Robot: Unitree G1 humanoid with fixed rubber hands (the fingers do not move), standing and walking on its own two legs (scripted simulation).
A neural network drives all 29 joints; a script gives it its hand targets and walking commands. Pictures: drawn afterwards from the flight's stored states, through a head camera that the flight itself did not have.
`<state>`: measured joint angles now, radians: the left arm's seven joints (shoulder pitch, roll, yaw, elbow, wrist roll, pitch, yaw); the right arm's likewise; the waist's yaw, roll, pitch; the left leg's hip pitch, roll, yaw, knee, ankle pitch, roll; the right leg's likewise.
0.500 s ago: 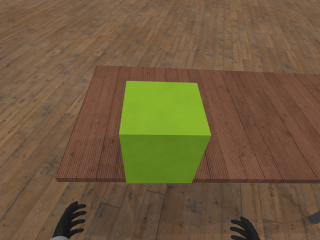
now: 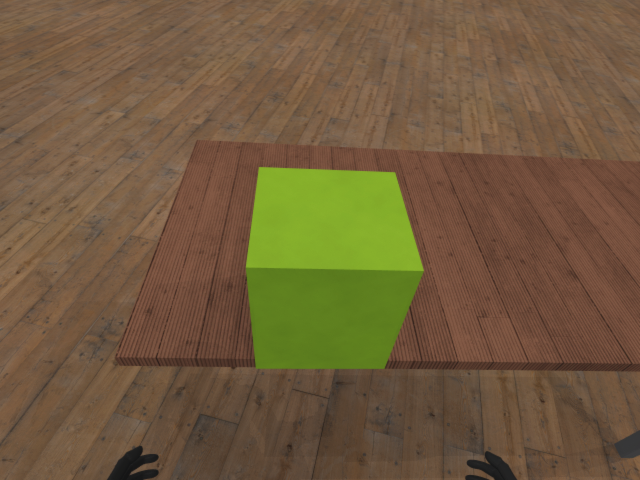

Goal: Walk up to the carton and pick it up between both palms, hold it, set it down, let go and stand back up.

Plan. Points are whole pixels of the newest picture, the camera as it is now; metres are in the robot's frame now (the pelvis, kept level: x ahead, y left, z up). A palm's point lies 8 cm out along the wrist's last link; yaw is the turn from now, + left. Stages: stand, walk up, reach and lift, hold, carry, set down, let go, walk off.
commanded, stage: stand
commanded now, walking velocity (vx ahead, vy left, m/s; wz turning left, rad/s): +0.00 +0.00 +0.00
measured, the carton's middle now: (324, 272) +0.42 +0.01 +0.01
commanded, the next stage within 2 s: none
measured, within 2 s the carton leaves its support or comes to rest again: neither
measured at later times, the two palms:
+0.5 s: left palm out of the picture +0.10 +0.25 -0.10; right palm out of the picture +0.11 -0.25 -0.10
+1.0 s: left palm out of the picture +0.09 +0.25 -0.11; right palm out of the picture +0.10 -0.25 -0.10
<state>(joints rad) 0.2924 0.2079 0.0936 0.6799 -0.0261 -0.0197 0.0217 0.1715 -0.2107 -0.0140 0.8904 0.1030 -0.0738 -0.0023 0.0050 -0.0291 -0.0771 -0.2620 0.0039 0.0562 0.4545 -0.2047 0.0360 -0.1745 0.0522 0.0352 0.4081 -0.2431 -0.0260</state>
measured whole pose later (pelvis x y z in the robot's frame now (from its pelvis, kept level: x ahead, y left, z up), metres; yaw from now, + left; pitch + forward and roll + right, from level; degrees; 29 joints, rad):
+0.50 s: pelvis +0.00 +0.00 +0.00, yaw +0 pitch +0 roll -1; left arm 0.29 0.21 0.09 0.70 -0.03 -0.03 0.02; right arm 0.17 -0.22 -0.01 0.93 0.10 -0.07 0.00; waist 0.01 -0.03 -0.08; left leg -0.26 0.00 0.06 0.45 -0.20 0.04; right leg -0.17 0.05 0.04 0.41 -0.24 -0.03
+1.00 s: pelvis +0.00 +0.00 +0.00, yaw +0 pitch +0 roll -1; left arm 0.29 0.21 0.09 0.75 -0.03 -0.03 0.02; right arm 0.17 -0.22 -0.01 0.96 0.10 -0.07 0.00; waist 0.01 -0.03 -0.08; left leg -0.26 0.00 0.06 0.45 -0.20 0.04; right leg -0.17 0.05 0.04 0.41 -0.24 -0.03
